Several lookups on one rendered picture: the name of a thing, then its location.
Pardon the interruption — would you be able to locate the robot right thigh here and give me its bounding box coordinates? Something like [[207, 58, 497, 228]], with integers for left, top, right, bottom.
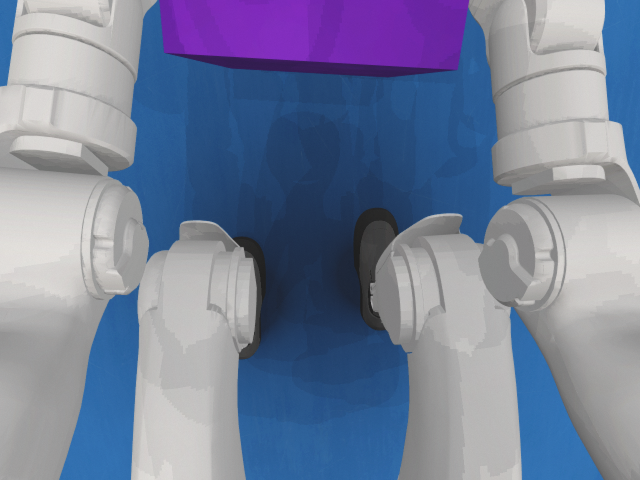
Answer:
[[382, 234, 522, 480]]

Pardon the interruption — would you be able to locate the right robot upper arm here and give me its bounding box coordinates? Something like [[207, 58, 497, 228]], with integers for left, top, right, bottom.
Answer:
[[478, 194, 640, 480]]

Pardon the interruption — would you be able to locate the right robot forearm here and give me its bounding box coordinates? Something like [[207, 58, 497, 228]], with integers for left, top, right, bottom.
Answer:
[[468, 0, 640, 207]]

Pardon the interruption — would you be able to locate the left robot upper arm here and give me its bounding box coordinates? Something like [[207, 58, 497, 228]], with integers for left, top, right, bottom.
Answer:
[[0, 167, 149, 480]]

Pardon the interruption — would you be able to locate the left robot forearm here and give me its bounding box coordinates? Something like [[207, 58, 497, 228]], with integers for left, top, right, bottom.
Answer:
[[0, 0, 157, 176]]

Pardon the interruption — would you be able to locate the carton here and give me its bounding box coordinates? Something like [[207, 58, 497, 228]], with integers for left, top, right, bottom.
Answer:
[[159, 0, 469, 77]]

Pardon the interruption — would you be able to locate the left robot shin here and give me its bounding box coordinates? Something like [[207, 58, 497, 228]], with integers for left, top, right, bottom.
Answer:
[[138, 220, 248, 349]]

